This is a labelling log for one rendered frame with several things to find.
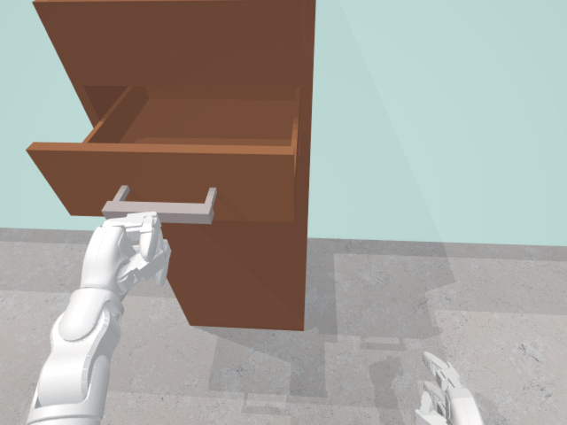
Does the robot right hand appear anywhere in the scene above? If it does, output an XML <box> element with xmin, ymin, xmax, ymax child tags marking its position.
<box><xmin>416</xmin><ymin>352</ymin><xmax>485</xmax><ymax>425</ymax></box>

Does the cabinet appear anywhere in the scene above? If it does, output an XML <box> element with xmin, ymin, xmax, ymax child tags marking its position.
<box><xmin>32</xmin><ymin>0</ymin><xmax>316</xmax><ymax>331</ymax></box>

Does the drawer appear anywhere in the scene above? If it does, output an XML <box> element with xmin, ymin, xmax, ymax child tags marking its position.
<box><xmin>26</xmin><ymin>86</ymin><xmax>301</xmax><ymax>222</ymax></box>

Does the robot left hand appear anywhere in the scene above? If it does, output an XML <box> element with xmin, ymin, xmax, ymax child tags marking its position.
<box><xmin>80</xmin><ymin>212</ymin><xmax>171</xmax><ymax>301</ymax></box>

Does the handle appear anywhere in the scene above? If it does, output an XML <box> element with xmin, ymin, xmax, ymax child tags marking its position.
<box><xmin>101</xmin><ymin>185</ymin><xmax>217</xmax><ymax>224</ymax></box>

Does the robot left forearm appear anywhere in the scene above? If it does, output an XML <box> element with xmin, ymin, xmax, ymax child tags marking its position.
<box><xmin>26</xmin><ymin>288</ymin><xmax>124</xmax><ymax>425</ymax></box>

